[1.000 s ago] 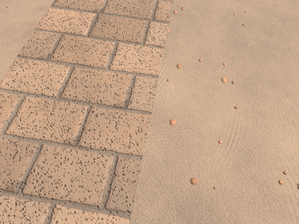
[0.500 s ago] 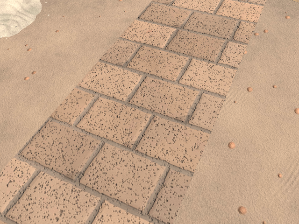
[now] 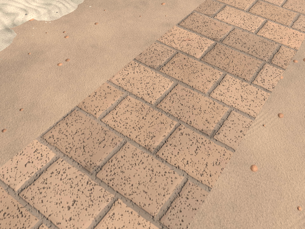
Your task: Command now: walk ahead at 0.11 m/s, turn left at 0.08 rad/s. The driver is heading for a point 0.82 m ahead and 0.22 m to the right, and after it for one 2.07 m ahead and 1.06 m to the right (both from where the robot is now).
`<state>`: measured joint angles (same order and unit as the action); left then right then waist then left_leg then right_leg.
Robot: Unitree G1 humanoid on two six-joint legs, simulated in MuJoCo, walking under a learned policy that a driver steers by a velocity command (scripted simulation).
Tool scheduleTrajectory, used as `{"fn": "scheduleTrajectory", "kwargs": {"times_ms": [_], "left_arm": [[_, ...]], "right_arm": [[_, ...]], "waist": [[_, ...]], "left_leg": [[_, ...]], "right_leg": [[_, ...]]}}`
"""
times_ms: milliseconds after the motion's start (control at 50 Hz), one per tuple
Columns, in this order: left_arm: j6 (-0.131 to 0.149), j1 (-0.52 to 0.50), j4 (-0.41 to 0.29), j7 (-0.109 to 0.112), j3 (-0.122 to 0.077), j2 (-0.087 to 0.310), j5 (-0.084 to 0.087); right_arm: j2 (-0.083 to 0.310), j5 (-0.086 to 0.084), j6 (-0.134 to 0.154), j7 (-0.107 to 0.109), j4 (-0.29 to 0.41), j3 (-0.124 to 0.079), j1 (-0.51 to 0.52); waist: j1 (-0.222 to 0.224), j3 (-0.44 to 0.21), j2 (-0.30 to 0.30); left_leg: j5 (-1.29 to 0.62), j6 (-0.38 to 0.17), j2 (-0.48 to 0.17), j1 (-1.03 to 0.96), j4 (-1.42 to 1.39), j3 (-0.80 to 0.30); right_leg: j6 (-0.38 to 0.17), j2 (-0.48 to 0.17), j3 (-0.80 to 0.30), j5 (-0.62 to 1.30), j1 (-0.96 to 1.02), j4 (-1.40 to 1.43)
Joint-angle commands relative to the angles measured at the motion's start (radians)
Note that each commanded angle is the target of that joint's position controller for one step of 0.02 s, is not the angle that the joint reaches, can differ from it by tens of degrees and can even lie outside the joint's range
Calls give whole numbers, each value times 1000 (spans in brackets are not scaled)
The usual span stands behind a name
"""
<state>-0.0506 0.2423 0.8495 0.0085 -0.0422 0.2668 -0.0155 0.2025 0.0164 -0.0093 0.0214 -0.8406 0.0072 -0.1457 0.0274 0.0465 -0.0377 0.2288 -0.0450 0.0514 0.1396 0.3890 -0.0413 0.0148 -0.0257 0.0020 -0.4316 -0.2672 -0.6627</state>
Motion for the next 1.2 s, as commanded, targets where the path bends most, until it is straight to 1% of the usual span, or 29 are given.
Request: {"fn": "scheduleTrajectory", "kwargs": {"times_ms": [20, 60, 100, 160, 180, 200, 220, 240, 280, 320, 360, 480, 560, 600, 640, 660, 680, 700, 720, 740, 780, 800, 840, 900, 1000, 1080, 1140, 1180, 1200], "left_arm": [[16, -10, -36, -2, -19, 87, -16], [24, -62, -54, -13, -23, 93, -21], [41, -54, -51, -18, -19, 73, -15], [68, 118, 24, -12, -16, 36, -12], [77, 208, 62, -5, -25, 62, -15], [89, 323, 82, 5, -37, 132, -26], [89, 333, 93, 1, -58, 221, -15], [90, 253, 81, -2, -48, 171, -14], [107, 122, 42, -10, -30, 111, -4], [127, 141, 57, -11, -22, 85, -2], [137, 208, 92, -14, -17, 69, 1], [139, 302, 150, -8, -1, 54, -1], [141, 317, 179, 0, 1, 70, -4], [143, 275, 181, 4, 0, 83, -3], [137, 239, 180, 7, -6, 105, -6], [134, 222, 174, 5, -5, 105, 0], [133, 272, 138, -4, 15, 25, 19], [134, 326, 143, -11, 8, 9, 28], [131, 233, 120, -7, -12, 77, 8], [138, 161, 101, -13, -12, 71, 4], [129, 136, 97, -20, -10, 36, -10], [113, 165, 112, -27, -5, 10, -17], [94, 161, 112, -38, -5, -6, -16], [78, 38, 69, -46, -9, 4, -14], [88, -152, 2, -55, 6, -17, -5], [91, -267, -47, -58, 19, -25, -9], [92, -222, -46, -52, 10, -3, -15], [93, -79, -7, -45, -9, 31, -18], [98, 38, 28, -42, -26, 61, -23]], "right_arm": [[213, 3, -4, 2, -10, -60, -80], [219, 7, -14, -5, -26, -70, -104], [211, 5, -7, -11, -34, -76, -100], [198, -12, 7, -16, -20, -82, 3], [163, -7, 14, -16, -7, -76, 36], [79, -1, 25, -20, 23, -53, 73], [104, 6, 32, -22, 56, -57, 119], [157, 19, 37, -27, 47, -70, 106], [158, 9, 48, -54, -16, -73, -10], [144, 26, 47, -65, -38, -70, -17], [121, 27, 41, -68, -30, -62, 17], [90, 21, 37, -68, 44, -40, 216], [86, 13, 43, -63, 77, -30, 270], [102, 11, 48, -52, 66, -37, 202], [148, 5, 60, -33, -12, -62, -45], [179, 15, 70, -22, -63, -78, -211], [278, 44, 73, -9, -83, -105, -351], [290, 25, 63, -21, -86, -111, -334], [255, -2, 61, -27, -75, -106, -208], [180, -7, 68, -29, -60, -88, -122], [103, -2, 89, -27, -82, -65, -87], [80, 2, 98, -24, -93, -57, -90], [92, 1, 119, -22, -117, -59, -140], [115, 0, 130, -19, -135, -62, -192], [105, -4, 131, -12, -148, -50, -250], [114, 0, 123, 6, -179, -46, -335], [144, 5, 111, 22, -181, -50, -328], [175, 11, 95, 30, -171, -60, -302], [186, 12, 88, 26, -159, -65, -289]], "waist": [[-59, -37, 203], [-78, 47, 206], [-64, 68, 175], [46, 37, 119], [85, 28, 57], [127, -10, -140], [119, 77, -217], [59, 150, -87], [-26, 116, -45], [-23, 72, -38], [-10, 61, -37], [35, 97, -50], [33, 106, -73], [-17, 70, -80], [-123, -71, -78], [-194, -158, -57], [-194, -299, 104], [-144, -381, 242], [-105, -220, 132], [-82, -94, 81], [-18, 0, 63], [5, -2, 69], [15, 1, 76], [1, 46, 78], [-42, 65, 79], [-80, 68, 83], [-43, 18, 117], [24, -60, 149], [73, -122, 150]], "left_leg": [[79, -153, -226, -51, -162, -229], [375, -183, -265, -27, -236, -326], [385, -196, -283, -10, -247, -346], [362, -149, -208, 196, -156, -236], [369, -114, -151, 338, -34, -179], [341, -63, -42, 473, 270, -32], [314, -52, 27, 628, 425, 46], [220, -59, -43, 624, 533, -30], [77, -46, -87, 569, 580, -18], [-13, -24, -105, 559, 625, 26], [-62, -7, -117, 598, 644, 55], [-127, 33, -103, 615, 443, 135], [-127, -17, -68, 502, 269, 166], [-87, -61, -29, 374, 217, 177], [-58, -102, 28, 109, 159, 173], [-79, -128, -19, -131, 107, 122], [154, -198, -303, -412, 72, -237], [222, -303, -478, -484, -117, -720], [257, -279, -429, -347, -147, -613], [205, -258, -395, -191, -172, -453], [10, -196, -301, 8, -225, -263], [-41, -175, -278, 49, -241, -191], [-126, -167, -267, 65, -265, -111], [-162, -142, -250, 39, -308, -12], [-382, -81, -213, -26, -291, 131], [-588, -68, -248, -184, -239, 187], [-972, -52, -275, -289, -84, 229], [-1146, -51, -293, -300, 146, 248], [-1061, -54, -294, -247, 329, 251]], "right_leg": [[-3, 28, 46, -13, -70, -32], [-21, 18, 40, -46, -162, -41], [-43, 10, 37, -44, -149, 3], [-93, 48, 82, 134, 198, 256], [-105, 23, 15, 93, 362, 310], [-135, -206, -296, -175, 470, 478], [-218, -368, -608, -400, 382, 616], [-244, -367, -594, -414, 285, 624], [-193, -256, -409, -209, 269, 613], [-175, -193, -265, 40, 299, 599], [-177, -173, -191, 229, 328, 576], [-192, -144, -87, 576, 315, 555], [-196, -176, -59, 750, 343, 537], [-179, -188, -33, 1009, 364, 448], [-149, -179, -8, 1226, 371, 171], [-133, -147, 16, 1071, 243, -46], [-106, -61, 58, 614, -31, -392], [-93, 118, -15, -68, -263, -680], [-113, 42, -90, 9, -349, -724], [-119, -3, -75, 94, -353, -677], [-113, -61, -68, 151, -262, -553], [-103, -66, -69, 158, -216, -525], [-91, -64, -61, 179, -220, -493], [-73, -76, -51, 291, -345, -413], [-61, -46, 25, 476, -371, -142], [-91, -17, 109, 469, -374, 10], [-143, 55, 161, 335, -284, 52], [-194, 113, 175, 230, -137, 70], [-227, 130, 150, 222, 8, 129]]}}
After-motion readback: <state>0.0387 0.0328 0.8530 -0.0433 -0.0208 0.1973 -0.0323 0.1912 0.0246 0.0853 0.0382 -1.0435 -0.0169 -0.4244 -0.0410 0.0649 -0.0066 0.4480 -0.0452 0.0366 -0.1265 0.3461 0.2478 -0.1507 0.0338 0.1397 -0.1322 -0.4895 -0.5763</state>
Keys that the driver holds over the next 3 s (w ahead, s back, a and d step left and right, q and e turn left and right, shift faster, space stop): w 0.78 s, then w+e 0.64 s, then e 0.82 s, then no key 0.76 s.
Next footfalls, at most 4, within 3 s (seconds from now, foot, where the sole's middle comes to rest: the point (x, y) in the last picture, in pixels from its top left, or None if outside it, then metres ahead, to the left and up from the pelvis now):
0.18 right None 0.04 -0.11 -0.78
0.66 left None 0.39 0.06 -0.78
1.22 right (177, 191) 0.68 -0.10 -0.78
1.70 left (166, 138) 0.98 -0.05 -0.78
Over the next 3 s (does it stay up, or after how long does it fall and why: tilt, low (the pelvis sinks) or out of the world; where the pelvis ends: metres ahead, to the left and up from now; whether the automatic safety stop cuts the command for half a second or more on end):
stays up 0.83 -0.07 0.00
